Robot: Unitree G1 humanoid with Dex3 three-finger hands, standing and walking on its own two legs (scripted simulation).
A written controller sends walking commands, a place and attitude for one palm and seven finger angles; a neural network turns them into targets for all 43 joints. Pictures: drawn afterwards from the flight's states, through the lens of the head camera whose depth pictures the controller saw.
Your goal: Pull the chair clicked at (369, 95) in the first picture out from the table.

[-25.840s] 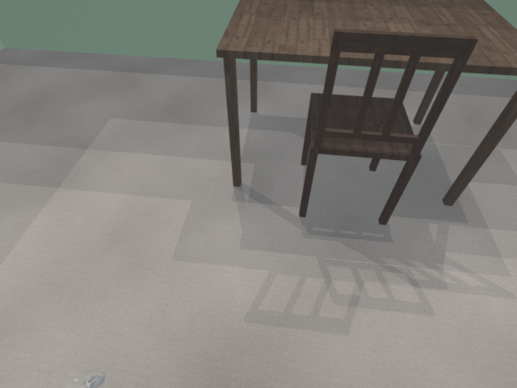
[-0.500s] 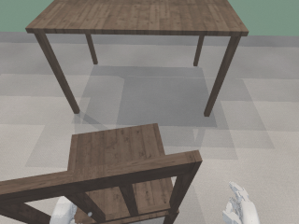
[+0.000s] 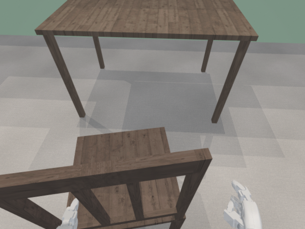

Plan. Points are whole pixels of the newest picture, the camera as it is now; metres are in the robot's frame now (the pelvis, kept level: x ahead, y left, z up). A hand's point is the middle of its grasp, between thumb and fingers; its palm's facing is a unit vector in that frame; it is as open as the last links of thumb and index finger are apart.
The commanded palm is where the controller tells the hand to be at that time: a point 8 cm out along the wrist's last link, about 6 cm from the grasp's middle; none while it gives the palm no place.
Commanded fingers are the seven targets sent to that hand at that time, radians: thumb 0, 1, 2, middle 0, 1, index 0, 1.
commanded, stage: draw the fingers out of the gap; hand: left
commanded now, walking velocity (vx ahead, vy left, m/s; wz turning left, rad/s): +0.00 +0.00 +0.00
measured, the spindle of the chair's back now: (94, 207) +0.19 +0.16 -0.03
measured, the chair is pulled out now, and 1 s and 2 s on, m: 0.70 0.70 0.70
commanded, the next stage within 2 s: draw the hand back to the body in 0.14 s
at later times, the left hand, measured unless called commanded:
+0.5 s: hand out of the picture +0.10 +0.16 +0.04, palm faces +0.13 -0.99 -0.08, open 17.5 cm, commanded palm +0.04 +0.22 +0.06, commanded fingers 0.00 -0.55 0.20 0.00 0.00 0.00 0.00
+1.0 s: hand out of the picture +0.11 +0.20 +0.08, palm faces +0.08 -0.90 -0.42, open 15.2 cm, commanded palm +0.08 +0.26 +0.15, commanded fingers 0.00 0.10 0.51 -0.09 -0.14 -0.09 -0.14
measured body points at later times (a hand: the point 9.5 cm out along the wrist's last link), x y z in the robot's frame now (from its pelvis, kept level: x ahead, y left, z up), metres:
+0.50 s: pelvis -0.01 +0.00 -0.01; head +0.01 -0.01 +0.43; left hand +0.09 +0.21 +0.05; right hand +0.19 -0.23 -0.07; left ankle +0.01 +0.13 -0.68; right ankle -0.02 -0.14 -0.68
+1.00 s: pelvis -0.01 -0.01 +0.03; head -0.02 -0.02 +0.48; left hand +0.10 +0.25 +0.10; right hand +0.18 -0.22 -0.04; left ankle +0.01 +0.13 -0.68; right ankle -0.02 -0.14 -0.68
